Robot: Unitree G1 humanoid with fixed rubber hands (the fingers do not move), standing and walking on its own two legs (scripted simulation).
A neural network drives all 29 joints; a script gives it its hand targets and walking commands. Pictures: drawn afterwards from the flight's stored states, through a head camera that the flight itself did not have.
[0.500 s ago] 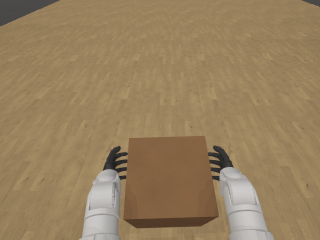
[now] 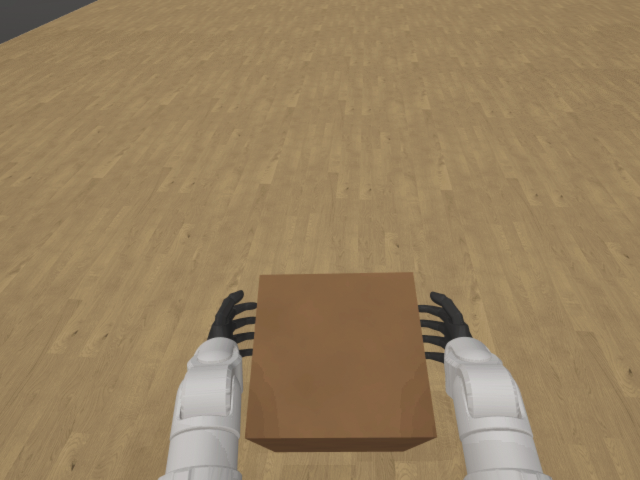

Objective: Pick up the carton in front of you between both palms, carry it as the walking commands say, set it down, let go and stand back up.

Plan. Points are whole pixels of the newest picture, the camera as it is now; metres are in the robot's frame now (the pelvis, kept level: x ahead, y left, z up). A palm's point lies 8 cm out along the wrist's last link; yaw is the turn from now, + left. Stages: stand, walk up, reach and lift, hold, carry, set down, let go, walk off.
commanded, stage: hold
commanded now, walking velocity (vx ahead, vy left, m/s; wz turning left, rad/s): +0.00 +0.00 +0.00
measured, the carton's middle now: (337, 370) +0.31 -0.01 -0.07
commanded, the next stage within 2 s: set down in 0.48 s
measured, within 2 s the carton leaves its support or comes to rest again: neither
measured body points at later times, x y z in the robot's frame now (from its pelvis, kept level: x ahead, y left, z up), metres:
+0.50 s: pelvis +0.01 -0.05 +0.00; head -0.04 -0.07 +0.45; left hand +0.29 +0.15 +0.05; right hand +0.33 -0.15 +0.04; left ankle +0.00 +0.09 -0.74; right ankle +0.06 -0.15 -0.74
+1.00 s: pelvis -0.01 -0.04 -0.03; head +0.13 -0.04 +0.40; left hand +0.34 +0.13 -0.08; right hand +0.36 -0.17 -0.10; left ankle +0.00 +0.09 -0.74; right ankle +0.06 -0.15 -0.74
